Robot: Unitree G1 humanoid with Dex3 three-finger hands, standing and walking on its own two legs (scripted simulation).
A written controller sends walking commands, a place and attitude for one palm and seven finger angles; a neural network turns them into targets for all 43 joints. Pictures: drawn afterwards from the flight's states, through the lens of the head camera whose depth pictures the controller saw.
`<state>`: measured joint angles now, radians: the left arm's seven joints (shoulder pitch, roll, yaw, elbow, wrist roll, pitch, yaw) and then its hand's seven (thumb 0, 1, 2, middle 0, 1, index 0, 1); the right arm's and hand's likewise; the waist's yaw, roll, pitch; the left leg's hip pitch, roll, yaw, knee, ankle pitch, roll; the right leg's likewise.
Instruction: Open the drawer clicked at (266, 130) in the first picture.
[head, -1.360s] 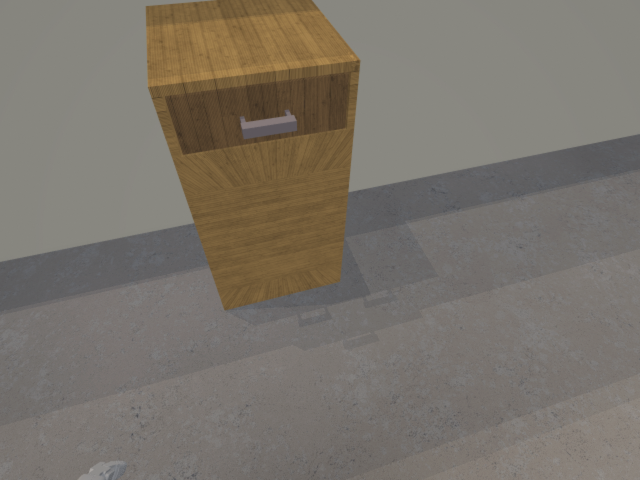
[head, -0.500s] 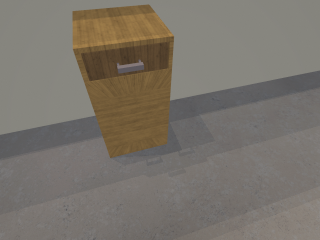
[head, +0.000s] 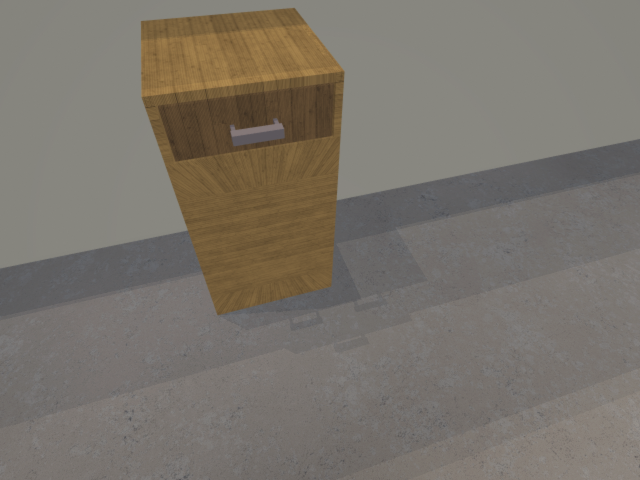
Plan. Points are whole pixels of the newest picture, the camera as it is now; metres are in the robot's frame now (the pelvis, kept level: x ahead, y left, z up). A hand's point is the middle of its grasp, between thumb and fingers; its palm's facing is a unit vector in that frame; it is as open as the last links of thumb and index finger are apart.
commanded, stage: look at it before walking up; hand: left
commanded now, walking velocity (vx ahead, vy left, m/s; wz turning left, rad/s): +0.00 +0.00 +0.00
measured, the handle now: (256, 129) +0.83 +0.20 -0.02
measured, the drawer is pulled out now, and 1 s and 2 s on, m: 0.00 0.00 0.00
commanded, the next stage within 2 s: turn to face it in 0.28 s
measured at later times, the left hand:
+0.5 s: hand out of the picture +0.08 +0.25 -0.16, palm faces -0.01 -0.94 -0.34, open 7.4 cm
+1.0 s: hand out of the picture -0.02 +0.24 -0.18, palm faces +0.20 -0.96 -0.21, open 7.4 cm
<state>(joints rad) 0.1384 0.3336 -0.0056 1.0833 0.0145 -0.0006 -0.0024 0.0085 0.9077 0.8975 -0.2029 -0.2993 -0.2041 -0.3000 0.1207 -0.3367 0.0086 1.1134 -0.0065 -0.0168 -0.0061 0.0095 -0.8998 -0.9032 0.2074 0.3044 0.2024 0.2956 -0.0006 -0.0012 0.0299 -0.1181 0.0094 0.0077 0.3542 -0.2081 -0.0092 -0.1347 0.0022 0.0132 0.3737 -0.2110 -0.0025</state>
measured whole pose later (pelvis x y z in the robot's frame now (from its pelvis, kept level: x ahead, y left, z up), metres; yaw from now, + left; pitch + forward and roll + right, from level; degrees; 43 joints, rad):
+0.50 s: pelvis +0.00 +0.00 +0.00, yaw +1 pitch -2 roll +0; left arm 0.13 0.33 0.00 1.07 0.01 0.01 0.00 0.01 0.91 0.90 -0.20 -0.30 -0.20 -0.30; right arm 0.12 -0.33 0.01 1.10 -0.01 -0.01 -0.01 0.01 -0.90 -0.90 0.21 0.30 0.20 0.30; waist -0.01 0.00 0.03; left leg -0.13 0.00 0.00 0.36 -0.21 -0.01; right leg -0.14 0.00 0.00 0.38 -0.21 0.00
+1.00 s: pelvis -0.03 +0.04 +0.00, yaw +12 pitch +0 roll -2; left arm 0.22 0.22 0.04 0.99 0.02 0.06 0.02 0.01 0.91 0.90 -0.20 -0.30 -0.20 -0.30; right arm 0.26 -0.16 -0.02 1.01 -0.02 0.01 -0.02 0.01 -0.90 -0.90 0.21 0.30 0.20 0.30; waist -0.02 -0.02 0.07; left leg -0.26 -0.04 0.00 0.45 -0.19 0.07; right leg -0.41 -0.05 -0.02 0.96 -0.44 0.05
